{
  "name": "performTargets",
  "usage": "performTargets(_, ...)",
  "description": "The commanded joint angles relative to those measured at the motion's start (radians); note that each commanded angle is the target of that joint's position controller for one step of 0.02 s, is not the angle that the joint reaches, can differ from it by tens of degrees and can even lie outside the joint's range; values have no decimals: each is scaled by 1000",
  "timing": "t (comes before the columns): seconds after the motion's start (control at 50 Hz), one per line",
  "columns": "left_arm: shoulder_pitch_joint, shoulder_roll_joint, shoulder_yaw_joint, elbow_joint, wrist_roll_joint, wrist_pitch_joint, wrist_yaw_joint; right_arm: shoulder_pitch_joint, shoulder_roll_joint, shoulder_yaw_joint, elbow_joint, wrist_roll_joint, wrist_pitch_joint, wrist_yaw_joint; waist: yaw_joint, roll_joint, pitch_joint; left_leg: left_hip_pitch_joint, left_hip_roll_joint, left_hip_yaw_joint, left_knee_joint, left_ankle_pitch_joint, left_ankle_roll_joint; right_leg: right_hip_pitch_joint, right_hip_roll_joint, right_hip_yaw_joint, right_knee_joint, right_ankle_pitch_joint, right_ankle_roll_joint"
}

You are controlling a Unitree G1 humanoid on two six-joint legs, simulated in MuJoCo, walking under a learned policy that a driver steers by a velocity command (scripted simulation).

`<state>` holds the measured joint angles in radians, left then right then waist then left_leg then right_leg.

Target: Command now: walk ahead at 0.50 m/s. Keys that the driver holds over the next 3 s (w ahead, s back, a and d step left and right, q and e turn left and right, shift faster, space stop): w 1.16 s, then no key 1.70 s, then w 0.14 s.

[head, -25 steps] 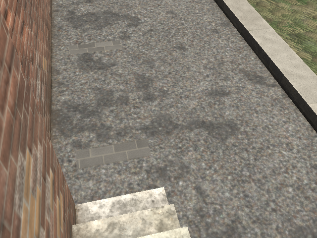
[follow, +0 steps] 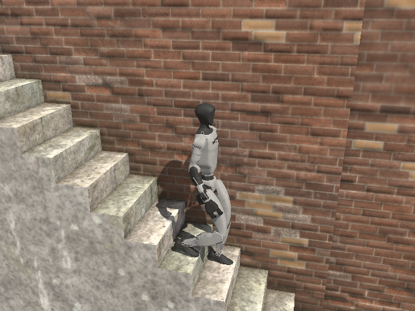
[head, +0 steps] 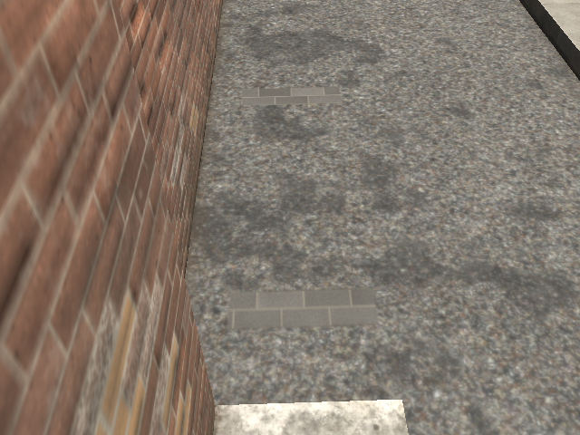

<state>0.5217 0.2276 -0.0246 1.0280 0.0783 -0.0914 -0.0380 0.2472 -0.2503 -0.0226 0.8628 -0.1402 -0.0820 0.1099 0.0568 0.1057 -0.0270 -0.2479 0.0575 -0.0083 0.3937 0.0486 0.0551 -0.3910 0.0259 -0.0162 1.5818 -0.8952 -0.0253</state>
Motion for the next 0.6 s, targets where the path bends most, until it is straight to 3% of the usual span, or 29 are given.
performTargets(0.02, 189, 120, 37, -29, -55, -4, -74, 536, -279, -81, 85, -24, -16, 18, -103, 201, -189, 801, 202, -225, 336, 875, 191, -753, 51, 53, 712, 142, -16)
performTargets(0.04, -34, 94, 21, -170, -53, -15, -83, 590, -266, -76, 84, 4, -9, 43, -159, 110, -266, 821, 334, -572, 199, 536, 388, -934, 58, 27, 697, 100, 29)
performTargets(0.06, -232, 69, -4, -249, -77, -25, -38, 410, -171, -54, 63, 33, -18, 24, -157, -48, -3, 609, 409, -623, 97, 1, 358, -1165, -68, 101, 548, 264, 26)
performTargets(0.08, -299, 74, -14, -234, -64, -24, -3, 324, -64, -20, 40, 44, -11, 26, -115, -182, 65, 376, 352, -531, 49, -252, 300, -1104, -136, 126, 434, 410, 16)
performTargets(0.1, -277, 105, -14, -224, -58, -20, 24, 279, 7, 6, 51, 24, -2, 34, -41, -202, 108, 105, 390, -578, 27, -246, 324, -966, -193, 170, 380, 464, 34)
performTargets(0.12, -151, 63, -29, -173, -19, 2, 31, 212, 147, 44, 51, 8, -32, 5, 20, -222, 159, -99, 255, -372, 65, -250, 227, -890, -242, 229, 11, 830, 15)
performTargets(0.14, -50, 95, -7, -107, 4, 9, 16, 143, 130, 36, -2, 54, -58, -13, 28, -117, 189, -476, 84, -141, 38, -200, 203, -539, -197, 117, -253, 994, 13)
performTargets(0.16, -90, 92, 2, -118, 34, 17, -9, 112, 42, 24, -14, 63, -71, -28, 24, -19, 173, -697, 16, -71, 53, -340, 213, -306, -137, 24, -236, 1031, 36)
performTargets(0.18, -118, 47, -16, -135, 30, 6, -33, 158, -34, 12, 2, 36, -83, -33, 23, -21, 111, -694, 37, -127, 53, -308, 200, -242, -110, 21, -115, 1053, 48)
performTargets(0.2, -165, 76, -9, -141, 26, -6, -41, 193, -110, -8, 9, 23, -83, -29, -5, -84, 94, -610, 88, -184, 80, -305, 205, -315, -103, 32, -102, 952, 60)
performTargets(0.22, -231, 118, 0, -181, 17, -18, -20, 255, -26, 9, 26, 15, -97, -54, -56, -130, 65, -295, 70, -227, 175, -206, 165, -555, -146, 156, -417, 1095, 38)
performTargets(0.24, -328, 100, -10, -219, 10, -24, -2, 384, 21, 24, 78, 6, -93, -65, -106, -109, 61, -54, 141, -304, 249, -106, 169, -729, -168, 181, -508, 1057, 44)
performTargets(0.26, -356, 85, -19, -218, -5, -23, 12, 411, 79, 35, 92, 19, -80, -79, -126, -142, 59, 56, 133, -307, 330, -132, 165, -804, -177, 205, -707, 1169, 51)
performTargets(0.28, -325, 79, -21, -192, -10, -14, 15, 445, 69, 37, 87, 45, -65, -73, -119, -121, 30, 0, 100, -274, 369, -181, 169, -686, -159, 162, -783, 1247, 51)
performTargets(0.3, -395, 86, -11, -190, 6, 3, 11, 415, 66, 38, 73, 55, -46, -65, -111, -91, 33, -201, 53, -188, 393, -299, 145, -456, -130, 86, -807, 1335, 39)
performTargets(0.32, -412, 99, -4, -184, 14, 10, -6, 417, 59, 36, 61, 61, -36, -50, -102, -74, 68, -321, 41, -211, 390, -296, 124, -376, -103, 41, -725, 1332, 24)
performTargets(0.34, -382, 100, 0, -179, 13, 1, -2, 435, 79, 38, 53, 78, -32, -44, -96, -74, 76, -360, 30, -220, 430, -269, 104, -328, -91, 43, -742, 1272, 24)
performTargets(0.38, -420, 110, 4, -154, -7, -19, 1, 507, 50, 16, 29, 112, -24, -58, -168, -81, 101, -206, 11, -227, 509, -325, 95, -368, -76, 1, -937, 1152, 22)
performTargets(0.4, -430, 99, 1, -143, -18, -24, -4, 500, 43, 13, 42, 85, -23, -62, -169, -61, 100, -186, 25, -278, 571, -303, 88, -331, -99, 54, -927, 1204, 9)
performTargets(0.42, -347, 135, 13, -119, -25, -30, -2, 367, -7, 3, -32, 90, -27, -61, -126, -44, 111, -206, 16, -259, 622, -261, 95, -252, -96, 26, -965, 1122, 3)
performTargets(0.44, -286, 117, 13, -110, -20, -26, 2, 281, -24, -1, -59, 73, -25, -50, -90, 4, 76, -248, 29, -275, 641, -189, 115, -103, -90, 13, -957, 1020, -1)
performTargets(0.46, -388, 144, 30, -144, -50, -21, 11, 304, -33, -16, -55, 91, -21, -49, -148, -61, 111, -196, -1, -261, 667, -119, 131, -77, -40, -82, -1177, 786, 36)
performTargets(0.48, -259, 124, 27, -66, -80, -29, 8, 290, -50, -18, -24, 91, -7, -22, -103, -140, 52, -178, -37, -235, 848, -50, 139, 168, -42, -77, -1374, 941, 35)
performTargets(0.5, 104, 169, 50, 80, -66, -27, 4, 323, -27, -12, 39, 23, 6, 32, 2, -81, 27, -403, -52, -233, 1063, 38, 110, 570, -91, -41, -1274, 1265, 9)
performTargets(0.52, 363, 258, 99, 114, -46, -6, 3, 383, -16, -15, 69, 32, -11, 72, 115, -325, -143, -662, -183, -162, 1562, -429, 22, 959, -218, 84, -1140, 1549, -171)
performTargets(0.54, 302, 333, 114, 74, -15, 8, -9, 445, 4, -22, 41, 81, -29, 85, 29, -355, -287, -913, -239, -83, 1876, -904, -17, 1139, -388, 199, -836, 2178, -342)
performTargets(0.56, 292, 387, 148, 85, 34, 11, -16, 347, 8, -20, -55, 93, -28, 75, 43, -252, -256, -1109, -234, -111, 1884, -918, -57, 1164, -463, 317, -822, 2257, -437)
performTargets(0.58, 145, 358, 152, 78, 43, 20, 1, 262, 39, 1, -117, 94, -11, 54, 39, -175, -96, -1268, -119, -196, 1759, -685, -38, 922, -514, 466, -976, 1385, -396)
performTargets(0.6, 44, 156, 106, 10, -91, 77, 10, 223, -18, -39, 43, 191, 24, -140, -24, -50, -64, -1093, -69, -131, 1742, -788, -36, 595, -589, 428, -1050, 1157, -403)
